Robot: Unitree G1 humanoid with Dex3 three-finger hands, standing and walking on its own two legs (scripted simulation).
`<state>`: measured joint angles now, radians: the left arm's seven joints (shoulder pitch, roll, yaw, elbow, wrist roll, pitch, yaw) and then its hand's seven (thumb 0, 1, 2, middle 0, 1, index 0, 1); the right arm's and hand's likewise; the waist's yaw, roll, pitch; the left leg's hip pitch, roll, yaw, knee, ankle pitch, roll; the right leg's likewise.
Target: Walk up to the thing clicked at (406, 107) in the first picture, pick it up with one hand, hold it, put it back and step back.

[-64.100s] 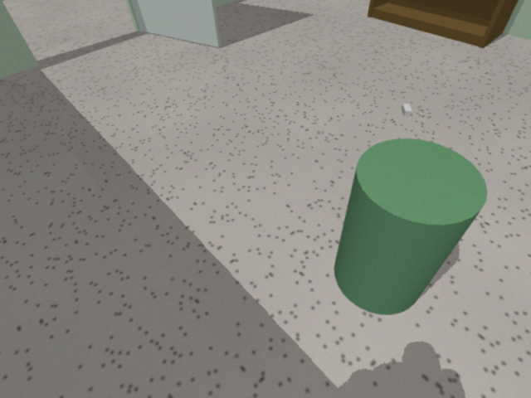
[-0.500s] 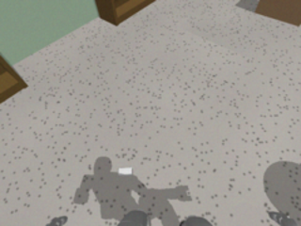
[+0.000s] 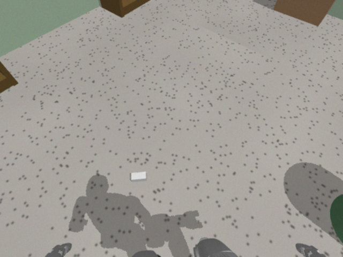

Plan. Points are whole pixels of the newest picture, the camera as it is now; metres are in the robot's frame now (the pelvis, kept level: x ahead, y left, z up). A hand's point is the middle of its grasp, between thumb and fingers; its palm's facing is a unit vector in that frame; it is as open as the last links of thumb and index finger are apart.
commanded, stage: step back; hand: left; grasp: from above
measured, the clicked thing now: (139, 176) +0.55 +0.22 -0.75
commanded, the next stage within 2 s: none
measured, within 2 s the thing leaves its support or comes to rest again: neither
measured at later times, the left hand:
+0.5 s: hand out of the picture +0.01 +0.25 -0.15, palm faces -0.01 -0.93 -0.37, open 7.4 cm
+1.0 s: hand out of the picture -0.23 +0.21 -0.16, palm faces -0.06 -0.92 -0.39, open 7.4 cm
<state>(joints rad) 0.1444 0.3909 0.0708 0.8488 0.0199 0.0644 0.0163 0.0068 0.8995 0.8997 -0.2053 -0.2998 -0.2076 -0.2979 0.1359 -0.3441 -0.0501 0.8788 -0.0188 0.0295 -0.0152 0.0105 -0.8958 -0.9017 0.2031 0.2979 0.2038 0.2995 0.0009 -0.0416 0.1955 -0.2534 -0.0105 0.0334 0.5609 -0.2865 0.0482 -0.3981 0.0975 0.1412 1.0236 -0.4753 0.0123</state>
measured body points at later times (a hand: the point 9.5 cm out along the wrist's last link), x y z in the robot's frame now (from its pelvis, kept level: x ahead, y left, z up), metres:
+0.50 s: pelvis -0.14 -0.01 -0.02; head -0.06 +0.01 +0.43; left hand +0.01 +0.30 -0.13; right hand -0.04 -0.33 -0.13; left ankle -0.16 +0.10 -0.74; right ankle -0.04 -0.12 -0.73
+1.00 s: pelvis -0.31 -0.06 -0.02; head -0.27 -0.07 +0.43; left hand -0.23 +0.26 -0.13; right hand -0.18 -0.38 -0.13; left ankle -0.18 +0.09 -0.71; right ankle -0.31 -0.17 -0.73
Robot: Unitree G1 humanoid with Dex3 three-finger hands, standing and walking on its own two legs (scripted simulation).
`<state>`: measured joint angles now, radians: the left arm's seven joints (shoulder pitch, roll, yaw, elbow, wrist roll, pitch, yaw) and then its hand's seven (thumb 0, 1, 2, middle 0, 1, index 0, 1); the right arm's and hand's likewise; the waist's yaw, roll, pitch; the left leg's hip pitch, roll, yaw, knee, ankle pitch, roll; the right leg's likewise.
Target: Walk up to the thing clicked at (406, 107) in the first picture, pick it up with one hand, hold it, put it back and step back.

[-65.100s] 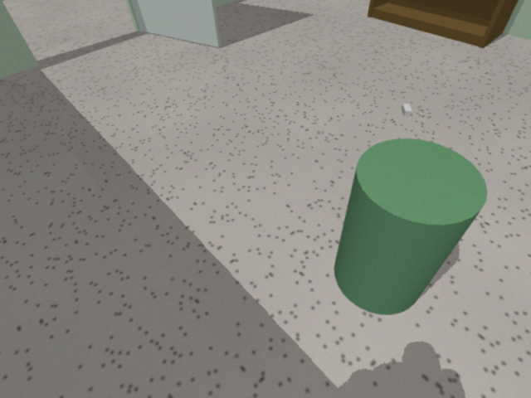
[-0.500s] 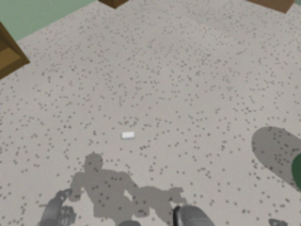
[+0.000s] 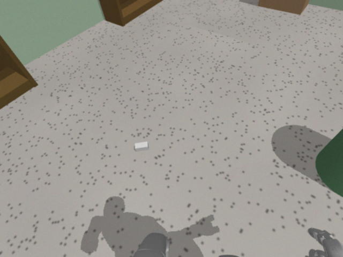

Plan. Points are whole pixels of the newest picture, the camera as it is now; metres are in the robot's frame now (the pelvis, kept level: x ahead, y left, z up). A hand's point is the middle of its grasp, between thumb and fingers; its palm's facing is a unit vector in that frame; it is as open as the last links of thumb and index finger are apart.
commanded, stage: step back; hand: left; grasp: from above
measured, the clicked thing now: (141, 146) +0.84 +0.32 -0.73
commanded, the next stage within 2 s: stand in 1.50 s
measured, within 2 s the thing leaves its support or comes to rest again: neither
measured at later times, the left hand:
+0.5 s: hand out of the picture -0.08 +0.23 -0.14, palm faces +0.09 -0.94 -0.34, open 7.4 cm
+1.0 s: hand out of the picture -0.20 +0.27 -0.14, palm faces +0.09 -0.90 -0.42, open 7.4 cm
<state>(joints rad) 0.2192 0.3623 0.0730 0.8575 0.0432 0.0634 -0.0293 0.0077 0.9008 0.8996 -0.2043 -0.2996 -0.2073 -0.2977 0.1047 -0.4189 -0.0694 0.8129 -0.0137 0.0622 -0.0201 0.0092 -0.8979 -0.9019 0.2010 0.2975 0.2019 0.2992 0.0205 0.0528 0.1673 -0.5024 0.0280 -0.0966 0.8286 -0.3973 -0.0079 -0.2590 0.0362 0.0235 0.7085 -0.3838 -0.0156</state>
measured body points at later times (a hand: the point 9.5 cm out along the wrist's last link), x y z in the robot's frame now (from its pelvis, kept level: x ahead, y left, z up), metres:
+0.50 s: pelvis -0.16 -0.03 +0.01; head -0.13 -0.01 +0.46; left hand -0.09 +0.28 -0.11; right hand -0.05 -0.34 -0.10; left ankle -0.13 +0.09 -0.71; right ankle -0.17 -0.17 -0.65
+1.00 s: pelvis -0.19 -0.02 +0.01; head -0.16 -0.02 +0.46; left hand -0.20 +0.31 -0.11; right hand -0.08 -0.33 -0.11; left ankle -0.16 +0.11 -0.72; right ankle -0.21 -0.17 -0.70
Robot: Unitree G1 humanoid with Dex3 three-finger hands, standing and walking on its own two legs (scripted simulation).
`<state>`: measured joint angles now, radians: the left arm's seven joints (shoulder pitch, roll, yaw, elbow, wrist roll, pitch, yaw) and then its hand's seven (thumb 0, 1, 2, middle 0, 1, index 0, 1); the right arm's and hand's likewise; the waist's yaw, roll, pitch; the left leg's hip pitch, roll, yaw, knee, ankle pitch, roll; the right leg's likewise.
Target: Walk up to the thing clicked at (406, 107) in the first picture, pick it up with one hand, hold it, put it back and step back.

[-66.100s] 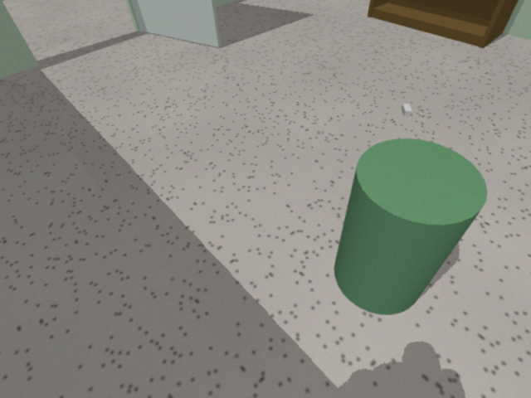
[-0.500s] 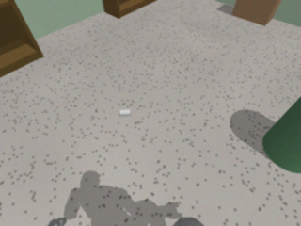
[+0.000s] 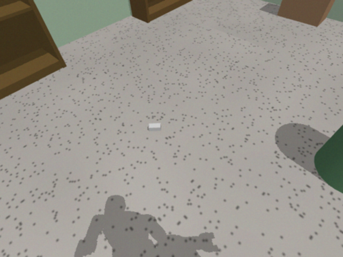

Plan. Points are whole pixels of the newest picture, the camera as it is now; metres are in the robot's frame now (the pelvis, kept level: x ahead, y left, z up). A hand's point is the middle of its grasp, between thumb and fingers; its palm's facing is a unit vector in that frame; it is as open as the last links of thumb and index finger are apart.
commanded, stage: step back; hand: left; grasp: from above
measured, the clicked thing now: (154, 127) +1.06 +0.23 -0.74
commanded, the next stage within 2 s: stand in 0.50 s
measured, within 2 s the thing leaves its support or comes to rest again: neither
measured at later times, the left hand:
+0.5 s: hand (93, 249) +0.16 +0.25 -0.14, palm faces -0.01 -0.93 -0.36, open 7.4 cm
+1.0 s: hand out of the picture +0.13 +0.25 -0.13, palm faces -0.01 -0.94 -0.34, open 7.4 cm
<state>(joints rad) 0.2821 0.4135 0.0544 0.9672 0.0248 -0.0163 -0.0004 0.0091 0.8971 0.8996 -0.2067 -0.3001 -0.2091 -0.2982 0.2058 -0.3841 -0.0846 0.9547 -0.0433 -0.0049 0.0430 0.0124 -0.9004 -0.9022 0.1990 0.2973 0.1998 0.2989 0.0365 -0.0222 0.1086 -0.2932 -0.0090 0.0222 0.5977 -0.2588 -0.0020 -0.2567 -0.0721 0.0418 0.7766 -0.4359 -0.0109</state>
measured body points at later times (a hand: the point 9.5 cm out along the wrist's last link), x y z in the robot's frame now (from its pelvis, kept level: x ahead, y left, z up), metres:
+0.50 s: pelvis +0.04 +0.00 +0.00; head +0.08 +0.00 +0.45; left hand +0.16 +0.30 -0.12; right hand +0.11 -0.31 -0.13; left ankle +0.03 +0.13 -0.73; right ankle +0.08 -0.13 -0.72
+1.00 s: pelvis +0.05 +0.00 +0.02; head +0.06 +0.00 +0.47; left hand +0.13 +0.30 -0.11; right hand +0.16 -0.29 -0.11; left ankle +0.03 +0.13 -0.72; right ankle +0.08 -0.13 -0.72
